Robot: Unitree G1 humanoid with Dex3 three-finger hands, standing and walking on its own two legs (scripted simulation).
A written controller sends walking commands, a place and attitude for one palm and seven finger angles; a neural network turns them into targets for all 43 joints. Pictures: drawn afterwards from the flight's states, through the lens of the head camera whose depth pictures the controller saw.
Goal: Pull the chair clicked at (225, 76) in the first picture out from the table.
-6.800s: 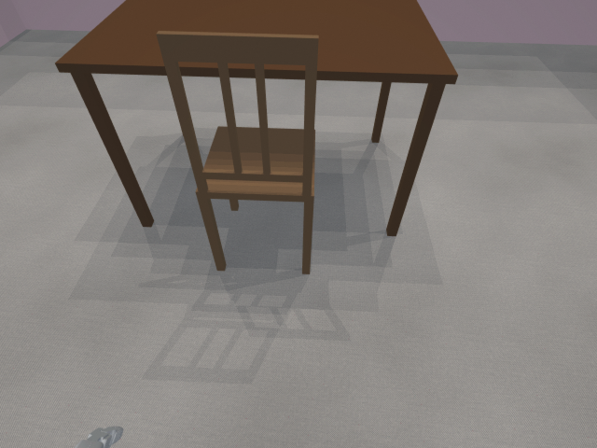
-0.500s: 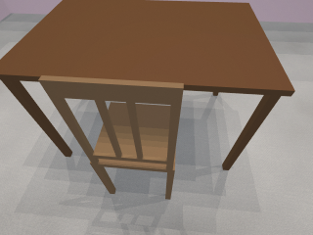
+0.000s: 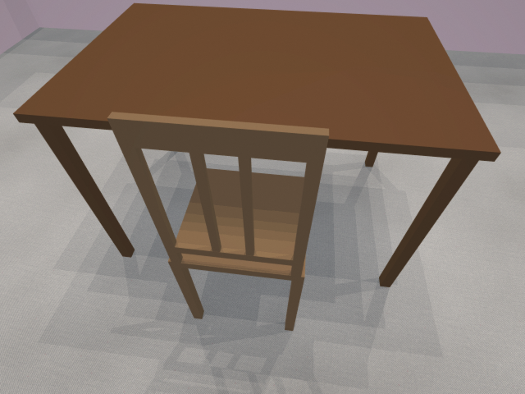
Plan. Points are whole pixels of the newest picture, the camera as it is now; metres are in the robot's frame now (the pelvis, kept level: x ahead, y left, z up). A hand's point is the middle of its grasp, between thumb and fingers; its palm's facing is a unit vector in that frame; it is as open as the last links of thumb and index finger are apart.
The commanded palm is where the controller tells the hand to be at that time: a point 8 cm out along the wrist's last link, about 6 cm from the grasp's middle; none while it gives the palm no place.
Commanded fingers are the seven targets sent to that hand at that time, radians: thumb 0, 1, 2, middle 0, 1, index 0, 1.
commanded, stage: come to a stop and stand still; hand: left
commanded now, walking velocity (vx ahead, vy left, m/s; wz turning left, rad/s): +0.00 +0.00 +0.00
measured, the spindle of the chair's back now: (208, 208) +0.49 +0.16 -0.07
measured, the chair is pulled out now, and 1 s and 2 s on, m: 0.00 0.00 0.00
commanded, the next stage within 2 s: look again from close up in 0.40 s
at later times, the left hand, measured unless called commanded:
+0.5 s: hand out of the picture -0.06 +0.14 -0.17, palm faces +0.05 -0.99 -0.15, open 7.4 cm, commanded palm none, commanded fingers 0.00 0.90 0.90 -0.20 -0.30 -0.20 -0.30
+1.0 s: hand out of the picture +0.01 +0.18 -0.17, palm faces +0.05 -0.98 -0.21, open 7.4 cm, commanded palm none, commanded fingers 0.00 0.90 0.90 -0.20 -0.30 -0.20 -0.30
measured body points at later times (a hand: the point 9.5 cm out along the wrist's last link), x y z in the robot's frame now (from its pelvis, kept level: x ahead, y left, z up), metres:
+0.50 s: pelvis -0.02 -0.01 +0.01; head -0.02 -0.01 +0.46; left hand -0.06 +0.19 -0.15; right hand -0.05 -0.21 -0.15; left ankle +0.01 +0.09 -0.73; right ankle -0.04 -0.11 -0.73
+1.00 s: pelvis -0.02 +0.00 +0.00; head -0.02 +0.01 +0.45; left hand +0.01 +0.23 -0.15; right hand +0.02 -0.23 -0.15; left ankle +0.01 +0.09 -0.73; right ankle -0.04 -0.11 -0.73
